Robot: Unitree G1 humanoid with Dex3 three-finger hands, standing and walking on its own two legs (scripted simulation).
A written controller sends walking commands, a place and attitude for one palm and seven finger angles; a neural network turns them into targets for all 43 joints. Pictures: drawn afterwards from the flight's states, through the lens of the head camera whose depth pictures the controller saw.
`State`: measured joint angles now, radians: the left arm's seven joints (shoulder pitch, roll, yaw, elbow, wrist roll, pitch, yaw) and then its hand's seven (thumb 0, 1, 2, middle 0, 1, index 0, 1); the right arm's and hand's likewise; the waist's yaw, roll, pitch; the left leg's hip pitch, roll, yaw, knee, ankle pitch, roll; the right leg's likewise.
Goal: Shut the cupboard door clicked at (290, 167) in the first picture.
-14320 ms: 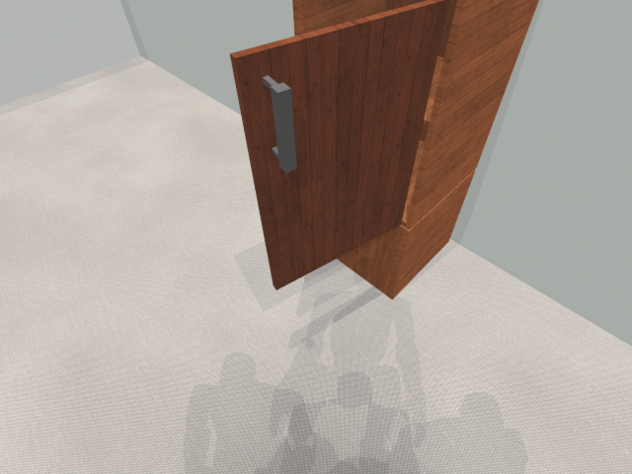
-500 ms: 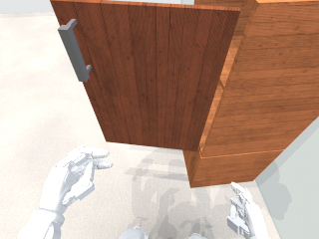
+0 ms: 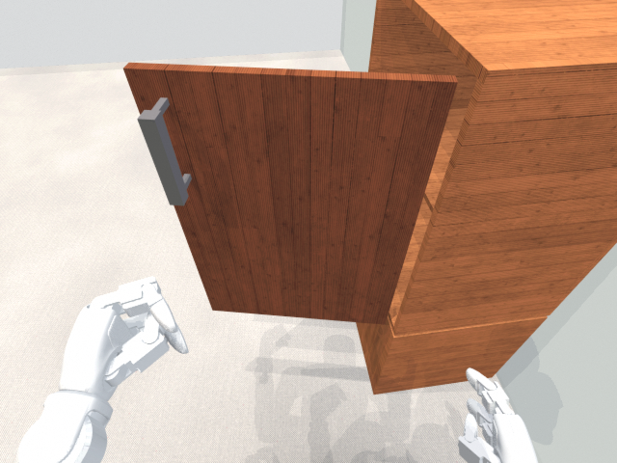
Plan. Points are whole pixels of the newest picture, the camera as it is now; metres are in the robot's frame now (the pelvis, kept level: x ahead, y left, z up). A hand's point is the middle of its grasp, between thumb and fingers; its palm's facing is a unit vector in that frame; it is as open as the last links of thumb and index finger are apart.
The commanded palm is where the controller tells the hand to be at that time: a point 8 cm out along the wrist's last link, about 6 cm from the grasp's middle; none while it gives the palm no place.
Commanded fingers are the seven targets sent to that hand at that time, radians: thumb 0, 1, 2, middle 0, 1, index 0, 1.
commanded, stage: raise the hand and make a fist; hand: left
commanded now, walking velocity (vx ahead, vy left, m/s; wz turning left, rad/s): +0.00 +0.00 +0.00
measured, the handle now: (170, 153) +0.48 +0.24 +0.16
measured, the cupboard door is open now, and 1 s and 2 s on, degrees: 77 77 76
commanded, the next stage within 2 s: bring the fist close to the handle in 0.74 s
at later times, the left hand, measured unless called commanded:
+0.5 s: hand (144, 296) +0.24 +0.19 +0.16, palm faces +0.03 -1.00 -0.06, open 3.1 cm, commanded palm +0.20 +0.23 +0.17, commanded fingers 0.00 0.90 0.90 -1.30 -1.50 -1.30 -1.50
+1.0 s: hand (158, 289) +0.25 +0.18 +0.16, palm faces +0.07 -0.99 -0.09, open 3.1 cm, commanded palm +0.23 +0.23 +0.17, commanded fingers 0.00 0.90 0.90 -1.30 -1.50 -1.30 -1.50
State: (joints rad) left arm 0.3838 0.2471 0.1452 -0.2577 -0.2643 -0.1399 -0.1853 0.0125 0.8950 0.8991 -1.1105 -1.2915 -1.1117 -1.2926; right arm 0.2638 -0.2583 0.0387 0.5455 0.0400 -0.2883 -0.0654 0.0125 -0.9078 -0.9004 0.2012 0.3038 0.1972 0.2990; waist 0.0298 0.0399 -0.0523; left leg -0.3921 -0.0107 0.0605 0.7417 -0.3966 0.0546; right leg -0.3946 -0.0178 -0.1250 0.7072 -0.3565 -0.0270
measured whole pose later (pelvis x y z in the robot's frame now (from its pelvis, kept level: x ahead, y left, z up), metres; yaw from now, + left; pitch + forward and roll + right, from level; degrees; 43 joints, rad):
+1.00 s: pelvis +0.00 -0.03 +0.02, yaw +0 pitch -3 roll +0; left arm 0.14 0.31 0.25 -0.13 -0.29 0.08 -0.22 0.01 0.89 0.90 -1.31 -1.50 -1.31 -1.50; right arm 0.22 -0.25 0.07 0.65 0.06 -0.27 -0.09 0.01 -0.91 -0.90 0.20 0.30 0.20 0.30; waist 0.05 0.06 -0.01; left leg -0.19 0.01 0.05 0.54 -0.30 0.02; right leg -0.20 0.02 -0.13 0.52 -0.28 -0.06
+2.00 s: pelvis +0.02 -0.01 +0.02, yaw -2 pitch +2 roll +0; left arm -0.44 0.41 0.34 0.56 -0.24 -0.03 -0.29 0.01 0.90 0.91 -1.30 -1.50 -1.30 -1.50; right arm 0.29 -0.29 0.04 0.68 0.07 -0.17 -0.08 0.01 -0.91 -0.90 0.20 0.30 0.20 0.30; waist -0.02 0.04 -0.03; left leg -0.25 -0.01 0.08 0.50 -0.30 0.04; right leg -0.28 0.00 -0.09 0.50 -0.27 -0.03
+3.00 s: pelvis +0.00 -0.01 +0.01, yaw +0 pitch +5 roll -1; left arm -0.80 0.54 0.28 1.04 -0.22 -0.17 -0.46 0.01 0.90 0.90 -1.33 -1.50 -1.31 -1.50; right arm 0.35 -0.32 0.05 0.73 0.05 -0.14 -0.09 0.01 -0.91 -0.90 0.20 0.30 0.20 0.30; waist -0.07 0.03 -0.02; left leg -0.38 -0.02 0.05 0.58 -0.30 0.05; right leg -0.39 -0.01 -0.12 0.56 -0.27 -0.04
